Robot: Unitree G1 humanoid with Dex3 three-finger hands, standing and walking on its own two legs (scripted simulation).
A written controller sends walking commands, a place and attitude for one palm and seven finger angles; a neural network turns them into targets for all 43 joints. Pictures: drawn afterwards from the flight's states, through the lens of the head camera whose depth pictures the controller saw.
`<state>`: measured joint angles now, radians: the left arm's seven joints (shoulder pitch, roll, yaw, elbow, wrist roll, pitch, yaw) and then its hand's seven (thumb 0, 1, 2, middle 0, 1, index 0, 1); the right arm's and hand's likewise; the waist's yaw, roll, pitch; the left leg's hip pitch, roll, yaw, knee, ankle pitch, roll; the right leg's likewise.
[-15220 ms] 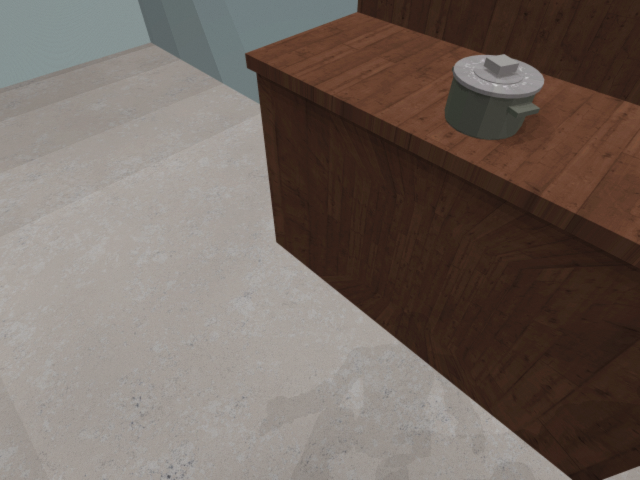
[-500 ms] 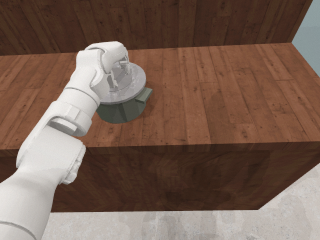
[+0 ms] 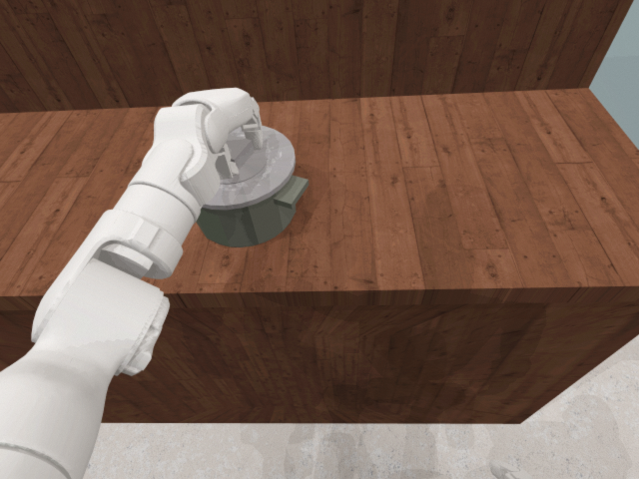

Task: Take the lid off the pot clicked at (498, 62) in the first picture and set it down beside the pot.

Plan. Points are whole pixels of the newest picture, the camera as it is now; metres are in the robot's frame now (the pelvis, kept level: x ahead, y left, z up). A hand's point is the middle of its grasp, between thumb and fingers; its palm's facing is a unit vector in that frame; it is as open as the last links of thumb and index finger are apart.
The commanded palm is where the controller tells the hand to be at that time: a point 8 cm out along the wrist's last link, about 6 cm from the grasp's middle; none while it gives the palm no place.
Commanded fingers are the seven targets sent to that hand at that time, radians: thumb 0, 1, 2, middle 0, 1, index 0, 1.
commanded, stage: lift the lid straight up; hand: left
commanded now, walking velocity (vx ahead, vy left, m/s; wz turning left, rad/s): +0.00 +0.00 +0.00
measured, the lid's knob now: (230, 150) +0.51 +0.11 +0.15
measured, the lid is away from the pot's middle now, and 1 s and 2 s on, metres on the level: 0.00 0.01 0.01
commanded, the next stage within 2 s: move the lid sideways beside the pot in 1.92 s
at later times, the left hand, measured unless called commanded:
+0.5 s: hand (213, 133) +0.47 +0.11 +0.20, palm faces -0.34 -0.07 -0.94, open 8.0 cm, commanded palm +0.47 +0.12 +0.27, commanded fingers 0.00 0.66 1.03 -0.71 -1.00 -0.72 -1.03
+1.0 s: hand (201, 97) +0.48 +0.12 +0.24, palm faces -0.27 -0.06 -0.96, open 8.0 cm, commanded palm +0.47 +0.12 +0.31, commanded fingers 0.00 0.66 1.03 -0.71 -1.00 -0.72 -1.03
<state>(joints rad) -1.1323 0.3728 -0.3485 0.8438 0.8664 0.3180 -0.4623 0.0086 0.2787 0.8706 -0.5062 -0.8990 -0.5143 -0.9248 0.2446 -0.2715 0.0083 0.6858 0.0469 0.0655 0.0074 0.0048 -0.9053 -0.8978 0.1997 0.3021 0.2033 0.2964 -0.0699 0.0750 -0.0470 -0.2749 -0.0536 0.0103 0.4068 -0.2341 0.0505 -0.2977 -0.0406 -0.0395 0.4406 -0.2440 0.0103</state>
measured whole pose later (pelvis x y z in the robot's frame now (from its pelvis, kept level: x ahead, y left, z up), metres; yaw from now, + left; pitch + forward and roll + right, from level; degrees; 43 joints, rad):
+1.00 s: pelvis -0.01 +0.01 +0.00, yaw -1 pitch +6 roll +0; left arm -1.38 0.43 -0.30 1.01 0.90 0.29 -0.52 -0.01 0.26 0.86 -0.55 -0.89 -0.54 -0.92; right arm 0.28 -0.27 0.02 0.71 0.05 -0.01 -0.02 0.01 -0.90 -0.90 0.20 0.30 0.20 0.30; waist -0.09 0.06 -0.05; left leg -0.29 -0.06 0.02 0.39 -0.21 0.06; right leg -0.31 -0.05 -0.03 0.42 -0.22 0.02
